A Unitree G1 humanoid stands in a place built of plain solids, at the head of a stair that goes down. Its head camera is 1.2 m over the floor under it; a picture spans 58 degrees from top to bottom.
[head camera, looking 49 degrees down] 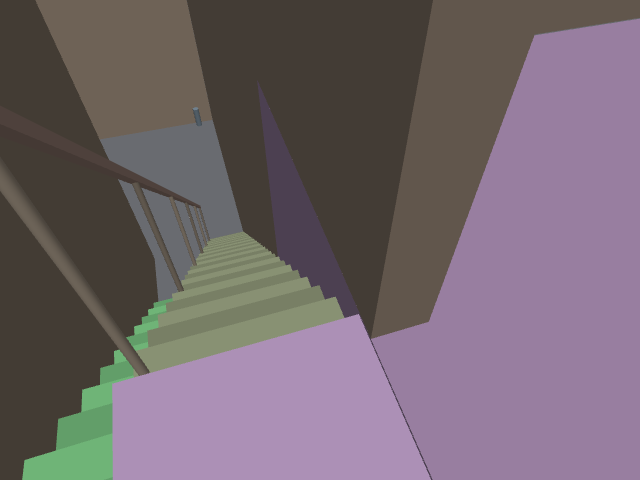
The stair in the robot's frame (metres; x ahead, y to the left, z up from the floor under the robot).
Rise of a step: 0.21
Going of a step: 0.21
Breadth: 0.76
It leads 18 degrees to the left of straight ahead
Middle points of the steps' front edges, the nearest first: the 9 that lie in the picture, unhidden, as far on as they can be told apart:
0.62 0.23 0.00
0.82 0.30 -0.21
1.02 0.36 -0.41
1.22 0.43 -0.62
1.42 0.49 -0.83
1.62 0.55 -1.04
1.82 0.62 -1.24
2.02 0.68 -1.45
2.22 0.75 -1.66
